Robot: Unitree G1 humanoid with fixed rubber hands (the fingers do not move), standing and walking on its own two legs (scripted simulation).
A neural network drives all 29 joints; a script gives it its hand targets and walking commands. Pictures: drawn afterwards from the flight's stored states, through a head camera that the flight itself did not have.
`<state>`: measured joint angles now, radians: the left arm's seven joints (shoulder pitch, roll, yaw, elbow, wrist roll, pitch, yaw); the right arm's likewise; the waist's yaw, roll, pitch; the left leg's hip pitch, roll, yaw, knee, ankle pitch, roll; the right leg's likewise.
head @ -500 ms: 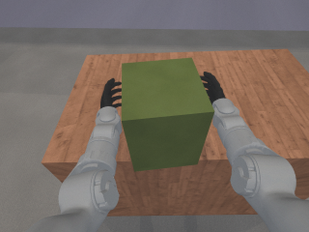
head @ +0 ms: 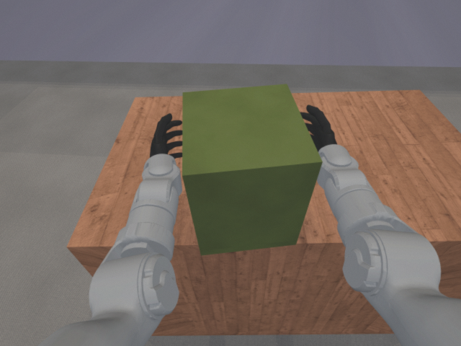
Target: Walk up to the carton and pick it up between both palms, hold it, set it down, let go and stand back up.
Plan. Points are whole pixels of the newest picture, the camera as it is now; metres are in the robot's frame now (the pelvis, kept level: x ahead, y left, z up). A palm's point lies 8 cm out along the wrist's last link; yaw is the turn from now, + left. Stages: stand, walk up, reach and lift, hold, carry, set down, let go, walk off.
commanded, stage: reach and lift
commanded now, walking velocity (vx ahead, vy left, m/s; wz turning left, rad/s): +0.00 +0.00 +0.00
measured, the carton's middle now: (242, 172) +0.43 +0.02 +0.08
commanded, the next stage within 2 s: none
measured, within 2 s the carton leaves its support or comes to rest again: neither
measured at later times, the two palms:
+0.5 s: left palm (157, 149) +0.39 +0.17 +0.17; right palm (326, 143) +0.42 -0.12 +0.16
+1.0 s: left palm (141, 140) +0.37 +0.18 +0.20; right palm (324, 135) +0.40 -0.11 +0.20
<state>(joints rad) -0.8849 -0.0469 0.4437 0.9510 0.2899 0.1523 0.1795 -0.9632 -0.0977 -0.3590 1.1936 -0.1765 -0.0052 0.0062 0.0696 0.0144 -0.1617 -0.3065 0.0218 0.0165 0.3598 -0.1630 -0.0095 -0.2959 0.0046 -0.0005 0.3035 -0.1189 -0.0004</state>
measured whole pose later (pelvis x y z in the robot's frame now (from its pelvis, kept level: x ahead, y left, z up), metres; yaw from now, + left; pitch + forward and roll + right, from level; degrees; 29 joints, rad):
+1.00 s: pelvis -0.01 +0.00 +0.00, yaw +0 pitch +0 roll -1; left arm -0.92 0.03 0.30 0.79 0.21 0.48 0.14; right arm -0.97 -0.08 -0.24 1.03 0.04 0.26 -0.08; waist 0.07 0.01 -0.14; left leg -0.20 0.02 0.02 0.36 -0.16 0.00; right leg -0.18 0.00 0.00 0.29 -0.11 0.00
